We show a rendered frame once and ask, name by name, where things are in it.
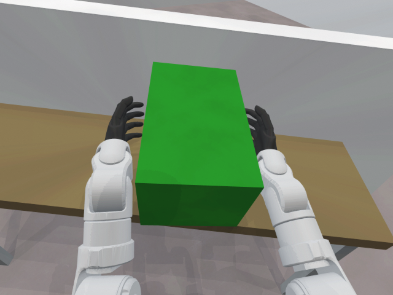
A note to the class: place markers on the left robot forearm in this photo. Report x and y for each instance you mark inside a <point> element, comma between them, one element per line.
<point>108,210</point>

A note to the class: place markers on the robot right hand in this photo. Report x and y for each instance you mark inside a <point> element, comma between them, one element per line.
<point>263,135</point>

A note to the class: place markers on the right robot forearm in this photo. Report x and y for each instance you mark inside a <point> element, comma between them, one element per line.
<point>301,242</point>

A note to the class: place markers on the left robot upper arm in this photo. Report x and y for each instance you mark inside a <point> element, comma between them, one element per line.
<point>109,285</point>

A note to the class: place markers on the right robot upper arm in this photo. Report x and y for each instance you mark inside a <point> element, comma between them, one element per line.
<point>323,284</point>

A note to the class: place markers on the table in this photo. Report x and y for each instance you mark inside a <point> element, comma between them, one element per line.
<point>45,164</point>

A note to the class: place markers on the robot left hand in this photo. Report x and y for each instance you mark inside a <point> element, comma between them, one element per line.
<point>117,127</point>

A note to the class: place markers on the carton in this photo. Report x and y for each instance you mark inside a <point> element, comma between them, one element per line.
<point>197,164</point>

